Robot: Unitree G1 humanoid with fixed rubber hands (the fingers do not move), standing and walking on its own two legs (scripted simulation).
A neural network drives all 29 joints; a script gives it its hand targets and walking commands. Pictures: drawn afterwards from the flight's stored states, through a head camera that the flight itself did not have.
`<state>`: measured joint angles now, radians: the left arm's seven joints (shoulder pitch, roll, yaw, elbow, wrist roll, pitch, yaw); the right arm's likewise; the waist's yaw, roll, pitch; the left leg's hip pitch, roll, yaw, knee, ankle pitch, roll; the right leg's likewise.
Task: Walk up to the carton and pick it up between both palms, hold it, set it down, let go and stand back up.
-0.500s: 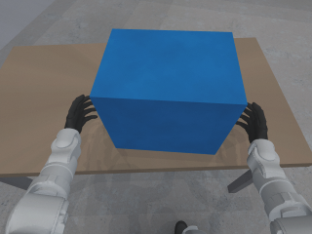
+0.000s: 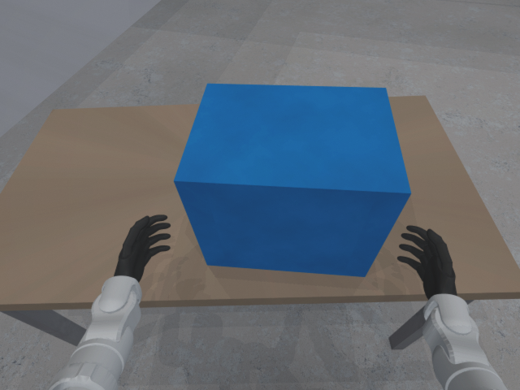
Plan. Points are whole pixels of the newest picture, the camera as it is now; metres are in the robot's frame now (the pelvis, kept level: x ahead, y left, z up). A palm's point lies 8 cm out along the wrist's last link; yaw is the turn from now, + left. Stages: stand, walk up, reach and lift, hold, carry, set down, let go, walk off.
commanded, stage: set down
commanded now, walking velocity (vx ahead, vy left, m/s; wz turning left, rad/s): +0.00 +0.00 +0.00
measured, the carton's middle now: (289, 183) +0.48 -0.04 +0.00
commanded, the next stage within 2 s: let go in 1.78 s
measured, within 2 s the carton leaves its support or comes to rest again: neither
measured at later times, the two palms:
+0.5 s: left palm (119, 317) +0.24 +0.22 +0.00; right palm (451, 328) +0.22 -0.25 -0.01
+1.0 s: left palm (111, 350) +0.20 +0.23 -0.01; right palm (452, 361) +0.18 -0.24 -0.02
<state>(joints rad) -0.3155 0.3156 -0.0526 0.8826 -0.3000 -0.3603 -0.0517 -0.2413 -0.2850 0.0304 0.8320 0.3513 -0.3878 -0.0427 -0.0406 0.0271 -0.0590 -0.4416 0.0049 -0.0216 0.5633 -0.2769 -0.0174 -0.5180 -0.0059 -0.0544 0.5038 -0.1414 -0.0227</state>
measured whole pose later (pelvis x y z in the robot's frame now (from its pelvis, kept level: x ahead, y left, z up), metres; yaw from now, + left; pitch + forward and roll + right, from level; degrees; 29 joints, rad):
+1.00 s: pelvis +0.00 +0.00 +0.00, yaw -2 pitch -8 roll +0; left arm 0.18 0.31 -0.07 0.46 -0.26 -0.19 0.00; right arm 0.22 -0.17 -0.06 0.44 0.20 -0.18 -0.02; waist 0.00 -0.01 0.06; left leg -0.07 0.02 0.01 0.51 -0.31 -0.01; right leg -0.18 0.01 -0.02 0.49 -0.18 -0.02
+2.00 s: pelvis +0.03 +0.01 +0.01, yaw -3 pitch -7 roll -1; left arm 0.25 0.25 -0.03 0.47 -0.10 -0.03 0.00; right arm 0.26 -0.15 -0.06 0.61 0.08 -0.23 -0.02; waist 0.01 0.01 0.10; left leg -0.01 0.03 0.02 0.45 -0.32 0.00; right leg -0.11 0.03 -0.01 0.39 -0.17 -0.01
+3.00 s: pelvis +0.02 +0.02 +0.01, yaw -1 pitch -5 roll +1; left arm 0.17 0.35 0.00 1.04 0.02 -0.02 -0.01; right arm 0.15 -0.36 0.00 1.04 -0.02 -0.02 0.01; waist 0.02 0.03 0.05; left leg -0.04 -0.04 0.00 0.35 -0.23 0.03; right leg -0.16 -0.04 -0.02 0.38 -0.14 0.02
